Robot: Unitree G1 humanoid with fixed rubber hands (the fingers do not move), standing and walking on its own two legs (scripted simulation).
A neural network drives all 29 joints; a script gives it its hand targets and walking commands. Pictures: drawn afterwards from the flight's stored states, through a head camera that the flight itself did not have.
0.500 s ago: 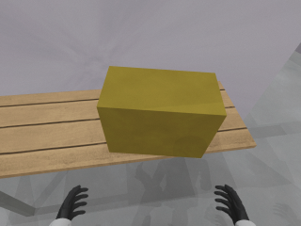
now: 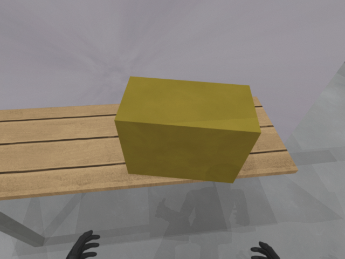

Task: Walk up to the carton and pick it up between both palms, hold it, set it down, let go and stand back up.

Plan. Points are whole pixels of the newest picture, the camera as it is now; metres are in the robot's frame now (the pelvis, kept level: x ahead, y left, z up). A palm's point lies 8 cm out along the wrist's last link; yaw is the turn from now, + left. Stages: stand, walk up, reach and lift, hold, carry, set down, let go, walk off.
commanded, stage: stand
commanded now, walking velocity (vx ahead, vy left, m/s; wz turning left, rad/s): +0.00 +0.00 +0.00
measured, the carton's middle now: (184, 132) +0.43 -0.02 +0.02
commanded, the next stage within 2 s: none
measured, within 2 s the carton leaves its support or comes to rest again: neither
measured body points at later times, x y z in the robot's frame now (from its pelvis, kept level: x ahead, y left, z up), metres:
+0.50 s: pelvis -0.02 +0.02 +0.00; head -0.04 +0.02 +0.45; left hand -0.05 +0.25 -0.15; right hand -0.01 -0.21 -0.15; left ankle -0.02 +0.13 -0.74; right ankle +0.02 -0.11 -0.74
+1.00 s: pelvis -0.02 +0.01 +0.00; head -0.04 +0.01 +0.45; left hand -0.09 +0.20 -0.16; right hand -0.05 -0.20 -0.16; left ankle -0.02 +0.13 -0.74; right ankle +0.02 -0.11 -0.74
